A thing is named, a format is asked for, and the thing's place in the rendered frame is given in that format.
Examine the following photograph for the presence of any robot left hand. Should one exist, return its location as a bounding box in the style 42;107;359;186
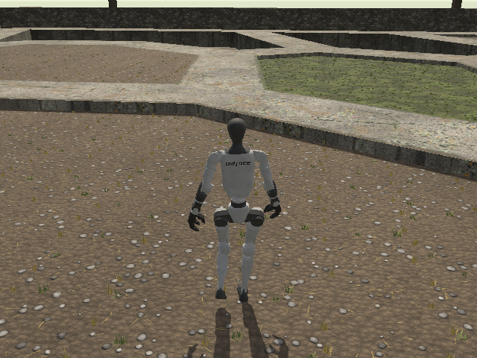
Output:
188;211;205;231

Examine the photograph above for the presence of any robot right upper arm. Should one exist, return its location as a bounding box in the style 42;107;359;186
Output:
253;150;275;191

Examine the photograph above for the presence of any robot left upper arm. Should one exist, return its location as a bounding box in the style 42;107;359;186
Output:
200;151;222;193

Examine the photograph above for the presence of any left robot foot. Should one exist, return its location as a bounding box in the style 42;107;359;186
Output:
215;288;227;299

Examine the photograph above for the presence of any robot right forearm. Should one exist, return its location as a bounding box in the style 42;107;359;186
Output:
267;179;279;207

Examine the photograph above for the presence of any robot head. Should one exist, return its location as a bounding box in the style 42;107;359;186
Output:
224;118;250;154

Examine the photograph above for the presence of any robot left forearm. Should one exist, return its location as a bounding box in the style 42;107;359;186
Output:
190;181;207;215

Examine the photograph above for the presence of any robot right hand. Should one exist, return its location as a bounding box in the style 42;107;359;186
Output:
264;204;281;219

